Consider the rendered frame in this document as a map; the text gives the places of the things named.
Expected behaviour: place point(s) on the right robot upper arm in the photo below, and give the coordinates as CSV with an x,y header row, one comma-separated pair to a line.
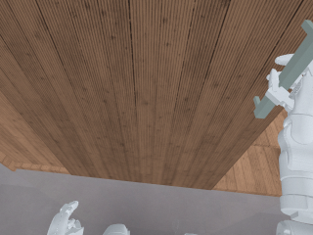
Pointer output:
x,y
289,227

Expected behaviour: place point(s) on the robot left hand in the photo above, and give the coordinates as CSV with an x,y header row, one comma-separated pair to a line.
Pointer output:
x,y
60,224

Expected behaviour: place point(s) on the robot right forearm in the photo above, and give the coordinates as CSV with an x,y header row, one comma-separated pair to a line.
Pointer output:
x,y
296,167

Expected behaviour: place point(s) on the handle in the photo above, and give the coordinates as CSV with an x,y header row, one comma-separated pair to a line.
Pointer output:
x,y
302,57

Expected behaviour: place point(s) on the robot right hand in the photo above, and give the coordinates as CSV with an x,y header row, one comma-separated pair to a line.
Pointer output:
x,y
302,89

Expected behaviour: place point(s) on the wardrobe door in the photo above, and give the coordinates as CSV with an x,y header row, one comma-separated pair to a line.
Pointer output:
x,y
18,140
149,91

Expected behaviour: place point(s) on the robot left thigh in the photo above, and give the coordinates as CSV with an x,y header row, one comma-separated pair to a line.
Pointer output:
x,y
117,229

